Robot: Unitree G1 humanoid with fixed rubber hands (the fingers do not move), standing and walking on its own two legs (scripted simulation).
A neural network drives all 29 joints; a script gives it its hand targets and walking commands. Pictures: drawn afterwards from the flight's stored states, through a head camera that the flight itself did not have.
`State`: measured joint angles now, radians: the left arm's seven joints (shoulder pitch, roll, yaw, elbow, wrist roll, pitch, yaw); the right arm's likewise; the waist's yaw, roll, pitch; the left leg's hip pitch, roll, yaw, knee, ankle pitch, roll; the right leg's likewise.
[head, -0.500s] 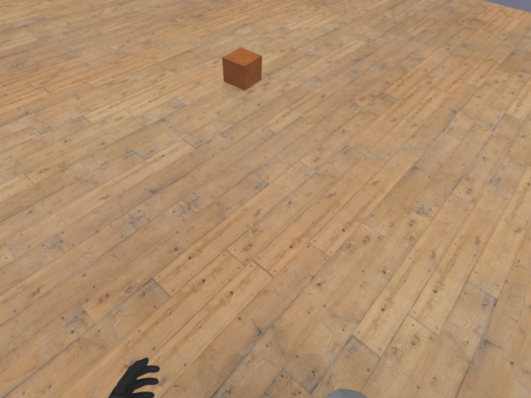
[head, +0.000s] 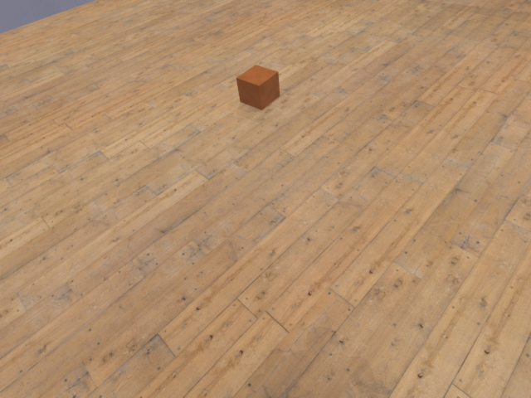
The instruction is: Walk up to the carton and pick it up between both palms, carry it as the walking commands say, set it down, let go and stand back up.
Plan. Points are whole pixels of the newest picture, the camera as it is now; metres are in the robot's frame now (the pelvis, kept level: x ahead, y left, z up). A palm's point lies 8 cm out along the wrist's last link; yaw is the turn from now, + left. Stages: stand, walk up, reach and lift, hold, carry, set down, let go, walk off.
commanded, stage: walk up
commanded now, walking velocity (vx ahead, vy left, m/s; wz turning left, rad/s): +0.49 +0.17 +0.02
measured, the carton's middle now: (258, 87) +2.08 +0.13 -0.68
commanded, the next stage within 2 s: none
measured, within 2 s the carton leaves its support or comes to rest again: neither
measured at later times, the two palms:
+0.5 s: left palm (117, 297) +0.35 +0.34 -0.12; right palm (397, 347) +0.23 -0.18 -0.10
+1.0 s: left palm (165, 211) +0.56 +0.28 -0.12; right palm (392, 248) +0.44 -0.23 -0.15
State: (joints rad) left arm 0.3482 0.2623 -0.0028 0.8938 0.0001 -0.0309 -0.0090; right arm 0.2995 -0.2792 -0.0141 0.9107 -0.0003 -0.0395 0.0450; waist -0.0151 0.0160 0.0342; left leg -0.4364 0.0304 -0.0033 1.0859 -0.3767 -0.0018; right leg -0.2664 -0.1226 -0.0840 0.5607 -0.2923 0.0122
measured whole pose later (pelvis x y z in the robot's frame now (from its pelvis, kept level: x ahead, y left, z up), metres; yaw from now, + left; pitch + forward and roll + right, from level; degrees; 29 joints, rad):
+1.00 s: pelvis +0.46 +0.03 -0.01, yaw +0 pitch +2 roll +2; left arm 0.15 0.25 0.00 0.90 0.00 -0.04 -0.02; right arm 0.36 -0.28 -0.03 0.98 0.00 -0.05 0.01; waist -0.01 0.01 0.03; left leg -0.19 0.03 0.04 0.93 -0.48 -0.01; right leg -0.43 -0.09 -0.08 0.63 -0.24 0.01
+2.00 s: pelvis +0.88 +0.08 +0.00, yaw +1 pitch +1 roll +0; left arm 0.11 0.26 0.00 0.94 0.00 0.01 -0.06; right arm 0.42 -0.27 -0.03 0.99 0.00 -0.08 0.00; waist -0.02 -0.04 0.03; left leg 0.01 0.06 0.09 0.28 -0.31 -0.03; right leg -0.56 -0.09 -0.05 0.72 -0.10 0.06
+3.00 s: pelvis +1.31 +0.15 +0.02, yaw +1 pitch -1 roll -4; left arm 0.14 0.24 0.00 0.96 0.00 0.00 -0.05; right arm 0.39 -0.26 -0.03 1.01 0.00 -0.08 0.01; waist -0.01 -0.03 0.03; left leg -0.10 0.07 0.08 0.30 -0.19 0.02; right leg -0.61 -0.07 -0.05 1.04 -0.13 0.05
